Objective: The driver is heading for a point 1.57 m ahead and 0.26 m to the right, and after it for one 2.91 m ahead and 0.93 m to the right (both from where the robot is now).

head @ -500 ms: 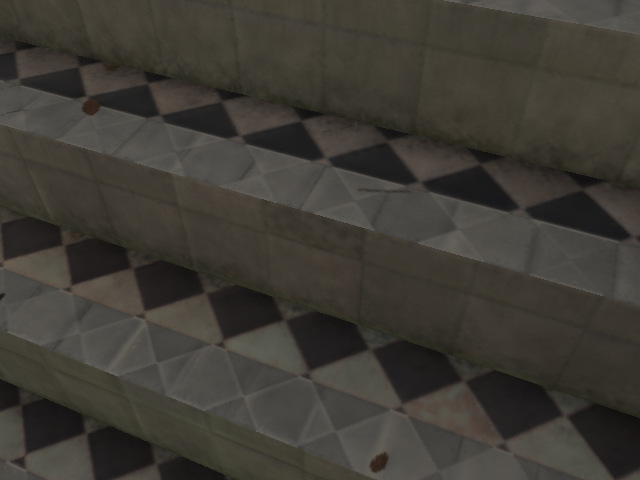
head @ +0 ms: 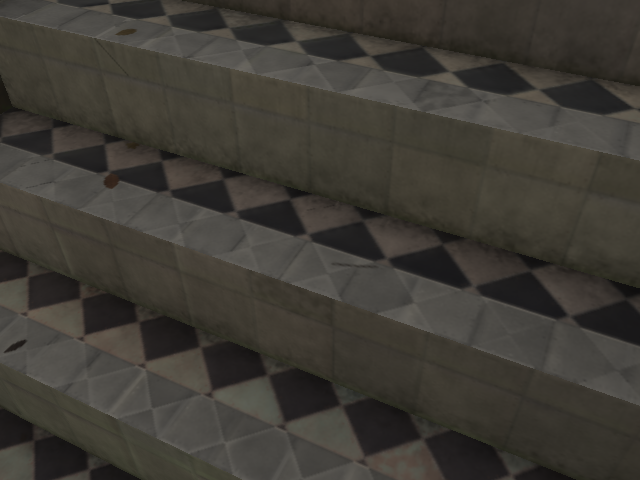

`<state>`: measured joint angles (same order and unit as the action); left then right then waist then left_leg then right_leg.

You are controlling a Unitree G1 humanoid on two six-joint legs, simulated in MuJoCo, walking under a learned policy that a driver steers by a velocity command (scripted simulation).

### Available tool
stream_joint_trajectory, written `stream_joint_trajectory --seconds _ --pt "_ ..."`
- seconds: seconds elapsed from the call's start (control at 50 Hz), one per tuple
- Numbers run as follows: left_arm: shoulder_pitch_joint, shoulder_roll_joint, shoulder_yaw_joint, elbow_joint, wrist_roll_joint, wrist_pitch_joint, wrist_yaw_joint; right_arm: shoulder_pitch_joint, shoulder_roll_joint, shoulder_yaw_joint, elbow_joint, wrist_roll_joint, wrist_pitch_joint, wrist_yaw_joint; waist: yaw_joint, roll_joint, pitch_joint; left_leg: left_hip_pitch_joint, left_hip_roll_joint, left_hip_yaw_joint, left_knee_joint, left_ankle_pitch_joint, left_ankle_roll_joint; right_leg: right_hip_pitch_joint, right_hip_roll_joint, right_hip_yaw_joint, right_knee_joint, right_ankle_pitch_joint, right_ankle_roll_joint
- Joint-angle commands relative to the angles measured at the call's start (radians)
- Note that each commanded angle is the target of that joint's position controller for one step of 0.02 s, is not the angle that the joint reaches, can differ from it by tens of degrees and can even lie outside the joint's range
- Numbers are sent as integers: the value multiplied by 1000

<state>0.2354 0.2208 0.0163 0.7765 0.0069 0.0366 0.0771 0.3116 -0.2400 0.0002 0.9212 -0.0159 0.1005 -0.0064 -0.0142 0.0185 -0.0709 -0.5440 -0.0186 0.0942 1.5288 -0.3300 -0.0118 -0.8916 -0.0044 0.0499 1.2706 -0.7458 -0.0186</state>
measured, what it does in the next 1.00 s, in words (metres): goes down: left foot 0.26 m lower, then right foot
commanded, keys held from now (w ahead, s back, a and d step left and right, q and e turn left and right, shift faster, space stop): w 1.00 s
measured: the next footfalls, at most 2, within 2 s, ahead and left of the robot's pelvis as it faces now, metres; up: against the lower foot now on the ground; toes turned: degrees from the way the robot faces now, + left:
left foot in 0.10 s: -0.05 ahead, +0.08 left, -0.26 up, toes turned +2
right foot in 0.34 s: -0.14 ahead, -0.09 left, -0.25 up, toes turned -24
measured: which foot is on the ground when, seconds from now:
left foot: up 0.00-0.08, down 0.10-0.34, up 0.36-0.74, down 0.76-1.00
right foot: down 0.00-0.04, up 0.06-0.32, down 0.34-0.74, up 0.76-1.00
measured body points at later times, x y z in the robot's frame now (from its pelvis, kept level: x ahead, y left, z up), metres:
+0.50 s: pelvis -0.14 +0.04 -0.16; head -0.14 +0.04 +0.29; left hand +0.00 +0.26 -0.28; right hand +0.02 -0.21 -0.25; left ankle -0.11 +0.18 -0.74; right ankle -0.18 -0.07 -0.86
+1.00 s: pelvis -0.12 +0.18 -0.32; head -0.12 +0.24 +0.12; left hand +0.12 +0.25 -0.42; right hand -0.23 -0.02 -0.44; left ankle -0.16 +0.29 -1.06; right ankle -0.17 +0.05 -0.64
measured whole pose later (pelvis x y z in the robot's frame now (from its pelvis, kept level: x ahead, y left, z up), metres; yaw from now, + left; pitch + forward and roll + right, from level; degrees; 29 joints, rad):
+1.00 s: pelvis -0.12 +0.18 -0.32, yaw -6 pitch +5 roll -4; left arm 0.05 0.02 -0.06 0.67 0.00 -0.03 0.01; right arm 0.56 -0.07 0.02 0.93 -0.05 -0.02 -0.03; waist -0.14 -0.07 -0.11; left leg -0.29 0.08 0.00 0.55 -0.36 0.01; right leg -1.13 -0.06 -0.05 2.45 -0.23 0.01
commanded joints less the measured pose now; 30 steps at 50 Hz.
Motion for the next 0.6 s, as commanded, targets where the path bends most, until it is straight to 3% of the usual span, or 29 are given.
stream_joint_trajectory --seconds 0.02,0.04,0.06,0.08,0.1,0.12,0.14,0.16,0.18,0.2,0.22,0.24,0.26,0.28,0.3,0.32,0.34,0.36,0.38,0.4,0.42,0.44,0.46,0.48,0.5,0.52,0.54,0.58,0.6 --pt "-317 -29 -22 -214 -23 -19 36 227 -70 4 -76 -54 8 -17 -137 -163 120 393 65 16 -796 74 106 -322 28 28 -262 -100 70" --pt "-328 -17 -16 -260 -42 -5 43 237 19 36 -46 -78 5 -6 -119 -94 165 358 76 78 -1140 234 144 -215 59 -59 -84 -47 129" --pt "-146 -28 -8 -217 -71 5 54 33 82 59 -107 -33 -6 12 18 144 180 222 143 22 -1324 487 177 -27 50 -60 314 -176 99" --pt "-23 -122 -35 -197 -43 20 68 -142 23 61 -195 -40 4 32 116 247 218 236 205 36 -1482 569 227 -112 206 -104 831 -134 89" --pt "161 -116 -27 -210 -20 17 68 -356 1 86 -303 -85 -22 52 241 210 168 147 205 37 -1442 678 208 -52 275 -100 1184 -149 150" --pt "119 -174 -32 -234 -25 10 60 -369 36 107 -346 -111 -39 54 230 164 98 263 151 80 -1169 762 75 -173 290 -63 1339 -191 182" --pt "3 -230 -75 -319 -39 -32 54 -164 -21 86 -316 -140 -66 41 165 92 10 529 208 33 -971 1077 48 -370 206 -44 1287 -229 204" --pt "58 -51 -55 -346 -47 -65 43 -14 -215 0 -245 -44 -76 23 162 145 -101 621 417 -143 -1011 844 180 -376 0 22 1206 -146 199" --pt "43 63 -26 -323 -30 -70 38 1 -253 -40 -251 25 -81 -10 96 149 -193 621 457 -294 -1061 546 275 -310 -52 19 1104 69 197" --pt "-56 98 -4 -294 -10 -57 39 -1 -158 -17 -279 3 -96 -52 37 32 -203 614 428 -347 -1054 469 292 -208 -61 27 976 169 179" --pt "-97 77 -4 -260 -9 -27 29 -44 -89 4 -321 -31 -110 -63 10 -18 -199 499 328 -325 -1089 391 299 13 -22 -138 800 339 182" --pt "-135 11 -28 -274 -16 -6 19 -218 -88 9 -364 -45 -116 -58 84 -19 -178 291 260 -350 -1108 353 277 283 -106 -96 357 455 145" --pt "-125 -2 -27 -285 -4 4 6 -356 -36 27 -384 -37 -110 -56 140 56 -99 105 177 -289 -977 450 224 524 -119 -108 -195 471 88" --pt "-102 -57 -34 -242 -26 5 -3 -254 -16 35 -358 -31 -87 -59 108 207 -59 135 163 -230 -975 497 203 588 -9 -156 -480 356 35" --pt "-44 -143 -67 -194 -3 -2 -19 -233 -2 36 -374 -10 -74 -58 92 325 41 210 109 -203 -921 607 76 633 60 -193 -856 151 -14" --pt "15 -154 -74 -155 39 -21 -41 -249 -35 21 -416 28 -78 -65 104 251 111 314 44 -198 -621 644 -27 601 1 -93 -1085 148 -95" --pt "-1 -123 -66 -126 37 -47 -61 -202 8 24 -445 7 -77 -61 40 21 118 122 -7 -172 -294 54 -22 666 -97 4 -1071 446 -132" --pt "-71 67 -9 -90 24 -45 -40 -19 -3 -3 -386 16 -90 -30 -125 -208 93 -250 -47 -180 -138 -158 -32 790 -202 222 -804 796 -242" --pt "-58 121 26 -142 -34 -55 -10 78 -79 -19 -401 62 -84 -35 -98 -285 96 -262 71 -311 -106 -73 -52 582 -414 523 -824 235 -321" --pt "-72 74 13 -194 -53 -67 -11 20 -100 -32 -428 61 -74 -31 -66 -224 119 -469 31 -342 37 -106 -96 695 -493 488 -880 173 -332" --pt "-129 7 -9 -227 -30 -67 -16 44 -127 -49 -410 34 -40 -11 -96 -210 70 -478 21 -352 43 -135 -139 758 -440 324 -845 382 -260" --pt "-196 15 -4 -233 -7 -67 -25 58 -156 -68 -411 33 -17 8 -142 -190 43 -473 17 -285 61 -22 -164 759 -371 149 -736 344 -198" --pt "-216 9 -7 -265 -5 -72 -27 13 -162 -75 -428 8 -7 12 -144 -134 58 -440 -10 -208 87 46 -182 709 -354 42 -691 582 -163" --pt "-261 30 3 -271 11 -73 -21 39 -160 -86 -439 7 7 11 -179 -171 56 -374 26 -278 185 153 -180 622 -421 13 -661 525 -124" --pt "-291 26 3 -287 19 -66 -31 108 -129 -74 -422 2 20 10 -205 -175 30 -312 35 -239 217 159 -176 597 -423 -50 -674 504 -85" --pt "-280 52 12 -286 35 -64 -34 126 -118 -74 -398 21 27 0 -201 -178 4 -257 47 -192 225 202 -181 581 -426 -83 -637 515 -71" --pt "-246 85 24 -288 30 -72 -22 81 -119 -66 -413 39 36 -5 -168 -201 9 -280 87 -209 177 208 -163 606 -476 -28 -594 468 -89" --pt "-221 78 20 -295 55 -80 -19 4 -157 -88 -391 39 39 -3 -109 -90 -24 -150 112 -146 22 411 -105 531 -433 -85 -492 237 -60" --pt "-184 86 24 -300 48 -86 -19 0 -122 -68 -370 15 31 -11 -98 -47 -25 -55 117 -90 -119 413 -87 494 -417 -138 -490 202 -12"
Velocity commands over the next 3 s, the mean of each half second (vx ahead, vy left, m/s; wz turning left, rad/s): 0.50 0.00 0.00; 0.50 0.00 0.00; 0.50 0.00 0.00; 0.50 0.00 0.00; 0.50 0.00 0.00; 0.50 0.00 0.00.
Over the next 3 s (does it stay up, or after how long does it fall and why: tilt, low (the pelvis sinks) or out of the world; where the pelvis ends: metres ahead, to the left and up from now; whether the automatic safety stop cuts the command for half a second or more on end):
stays up -0.16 0.23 -0.34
